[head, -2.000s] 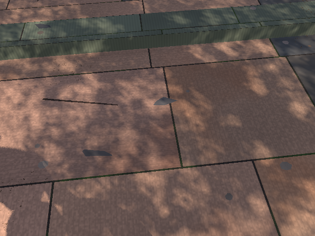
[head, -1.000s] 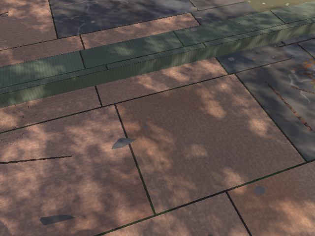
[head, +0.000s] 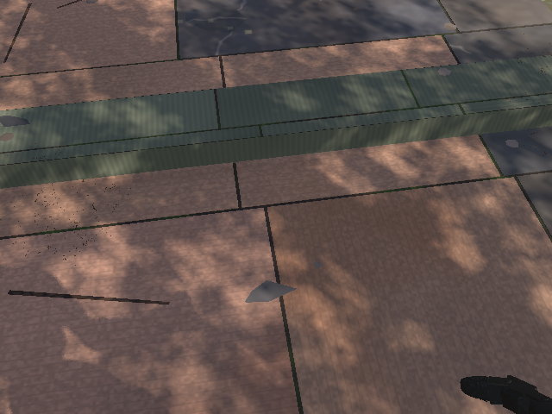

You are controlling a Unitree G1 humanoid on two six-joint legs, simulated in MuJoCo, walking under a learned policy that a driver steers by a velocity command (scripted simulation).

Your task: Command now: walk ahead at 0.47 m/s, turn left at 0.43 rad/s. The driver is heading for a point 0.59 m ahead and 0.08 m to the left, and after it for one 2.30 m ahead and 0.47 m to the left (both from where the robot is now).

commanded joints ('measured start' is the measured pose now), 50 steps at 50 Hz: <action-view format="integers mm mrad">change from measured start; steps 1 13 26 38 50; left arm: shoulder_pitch -51 -253 -303 -220 31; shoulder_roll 187 117 178 153 75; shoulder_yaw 35 23 41 28 -3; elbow -79 -268 -326 -236 -113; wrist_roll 10 27 9 6 0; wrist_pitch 15 -31 -85 -38 56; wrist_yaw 19 12 -28 -23 0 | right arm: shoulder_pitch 284 232 382 275 312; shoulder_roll -199 -181 -150 -50 -120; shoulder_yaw -89 -75 -64 -24 -24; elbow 5 -42 6 -59 -12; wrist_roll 5 -19 -15 -31 -41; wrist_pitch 5 -17 27 18 36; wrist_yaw -7 -52 -73 -70 -77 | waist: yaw -226 -67 -62 -96 -95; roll -104 13 101 -121 186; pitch -157 -6 -117 -97 -281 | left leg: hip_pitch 486 266 514 85 646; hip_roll -83 104 93 41 366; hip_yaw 18 -353 -411 -97 -443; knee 7 -414 -37 275 -149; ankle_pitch -50 -37 221 -207 636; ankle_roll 77 191 67 -136 177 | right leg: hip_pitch -227 -830 -464 -382 -521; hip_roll -208 -121 -28 -192 3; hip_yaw -34 176 149 209 131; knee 522 729 217 69 563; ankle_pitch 1154 336 399 1032 -200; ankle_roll -65 45 -76 -226 -27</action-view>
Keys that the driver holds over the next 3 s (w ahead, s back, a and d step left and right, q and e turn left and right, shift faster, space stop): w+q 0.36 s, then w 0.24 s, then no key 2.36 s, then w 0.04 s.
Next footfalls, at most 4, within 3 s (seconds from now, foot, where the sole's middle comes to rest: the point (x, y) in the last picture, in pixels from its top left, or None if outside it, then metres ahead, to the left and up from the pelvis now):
0.02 left None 0.21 0.09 -0.75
0.52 right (333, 393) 0.51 -0.06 -0.75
0.94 left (229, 348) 0.60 0.20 -0.75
1.20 right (324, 358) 0.59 -0.03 -0.75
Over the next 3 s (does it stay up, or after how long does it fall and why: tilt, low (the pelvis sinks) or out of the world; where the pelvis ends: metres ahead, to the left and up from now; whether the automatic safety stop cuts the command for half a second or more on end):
stays up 0.56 0.07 0.02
